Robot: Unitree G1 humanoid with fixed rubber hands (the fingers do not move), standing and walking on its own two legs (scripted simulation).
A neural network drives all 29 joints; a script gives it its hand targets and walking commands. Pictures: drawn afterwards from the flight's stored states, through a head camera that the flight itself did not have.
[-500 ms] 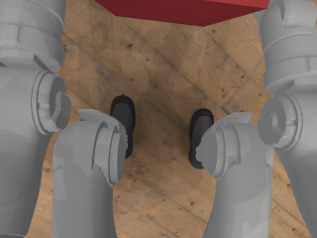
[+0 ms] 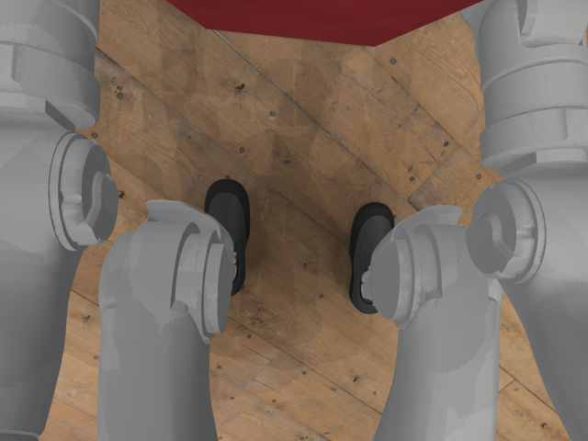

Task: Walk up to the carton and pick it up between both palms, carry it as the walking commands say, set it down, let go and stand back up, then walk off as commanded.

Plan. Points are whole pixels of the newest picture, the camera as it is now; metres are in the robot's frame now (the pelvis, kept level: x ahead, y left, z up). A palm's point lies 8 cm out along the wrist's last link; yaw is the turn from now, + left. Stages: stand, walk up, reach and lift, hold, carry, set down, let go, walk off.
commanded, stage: reach and lift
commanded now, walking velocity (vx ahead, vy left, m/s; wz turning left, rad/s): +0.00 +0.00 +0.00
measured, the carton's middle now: out of the picture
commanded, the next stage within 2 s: none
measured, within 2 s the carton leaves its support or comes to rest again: neither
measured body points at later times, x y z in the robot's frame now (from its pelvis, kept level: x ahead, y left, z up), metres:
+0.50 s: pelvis +0.00 +0.01 +0.02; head +0.37 +0.03 +0.25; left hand +0.60 +0.17 -0.12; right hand +0.57 -0.16 -0.12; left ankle +0.14 +0.11 -0.36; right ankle +0.11 -0.14 -0.36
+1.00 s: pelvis -0.01 +0.01 +0.06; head +0.35 +0.02 +0.32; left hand +0.58 +0.16 -0.06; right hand +0.55 -0.17 -0.05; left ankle +0.14 +0.11 -0.36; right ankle +0.11 -0.14 -0.36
